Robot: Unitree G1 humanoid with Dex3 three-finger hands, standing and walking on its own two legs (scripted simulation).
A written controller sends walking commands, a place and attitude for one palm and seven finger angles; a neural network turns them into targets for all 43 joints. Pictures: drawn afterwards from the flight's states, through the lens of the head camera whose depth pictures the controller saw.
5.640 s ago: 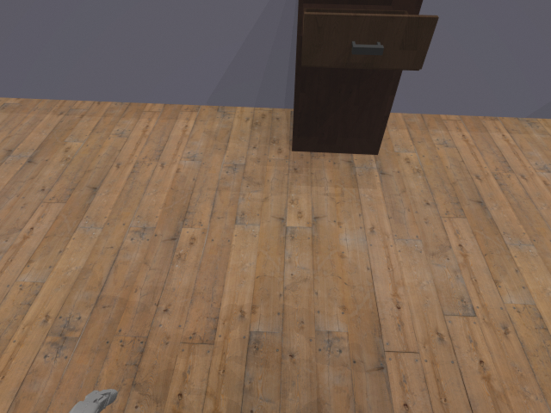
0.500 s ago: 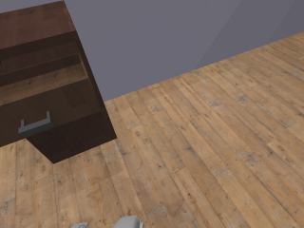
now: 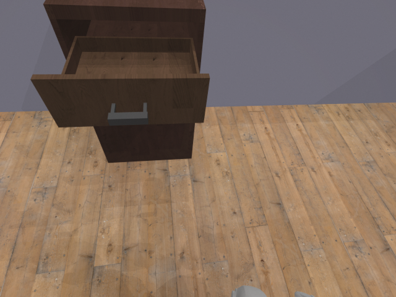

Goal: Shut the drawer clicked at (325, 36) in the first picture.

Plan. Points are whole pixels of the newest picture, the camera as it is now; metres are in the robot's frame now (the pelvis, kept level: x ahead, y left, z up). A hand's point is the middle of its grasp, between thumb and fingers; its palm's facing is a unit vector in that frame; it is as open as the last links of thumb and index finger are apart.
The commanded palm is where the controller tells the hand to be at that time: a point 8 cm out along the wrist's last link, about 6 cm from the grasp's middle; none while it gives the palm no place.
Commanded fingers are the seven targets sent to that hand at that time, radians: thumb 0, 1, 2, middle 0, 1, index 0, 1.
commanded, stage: turn to face it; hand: left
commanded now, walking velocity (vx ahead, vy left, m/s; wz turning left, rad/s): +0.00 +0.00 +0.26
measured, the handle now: (129, 112) +0.56 +0.25 -0.03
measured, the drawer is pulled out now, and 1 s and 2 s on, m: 0.30 0.30 0.30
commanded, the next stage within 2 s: take the last steps up to it in 0.18 s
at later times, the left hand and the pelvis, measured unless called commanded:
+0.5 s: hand out of the picture +0.02 +0.15 -0.15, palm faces +0.18 -0.95 -0.25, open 7.3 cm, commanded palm none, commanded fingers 0.00 0.90 0.90 -0.20 -0.30 -0.20 -0.30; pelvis -0.01 -0.04 +0.01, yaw +8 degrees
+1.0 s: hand out of the picture +0.04 +0.21 -0.18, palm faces +0.20 -0.97 -0.15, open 7.4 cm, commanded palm none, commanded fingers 0.00 0.90 0.90 -0.20 -0.30 -0.20 -0.30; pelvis +0.08 +0.04 +0.00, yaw +8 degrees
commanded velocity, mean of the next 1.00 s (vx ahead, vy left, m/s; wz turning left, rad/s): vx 0.22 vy -0.03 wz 0.06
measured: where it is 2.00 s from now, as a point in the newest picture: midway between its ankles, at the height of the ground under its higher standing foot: (190, 266)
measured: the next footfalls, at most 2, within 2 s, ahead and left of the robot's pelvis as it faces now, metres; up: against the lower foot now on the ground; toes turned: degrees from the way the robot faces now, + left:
right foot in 0.30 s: +0.04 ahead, -0.14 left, +0.00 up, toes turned +2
left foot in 0.76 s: +0.05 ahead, +0.13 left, +0.00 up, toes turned +16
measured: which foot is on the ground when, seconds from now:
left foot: down 0.00-0.30, up 0.32-0.74, down 0.76-1.00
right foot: up 0.00-0.28, down 0.30-0.76, up 0.78-1.00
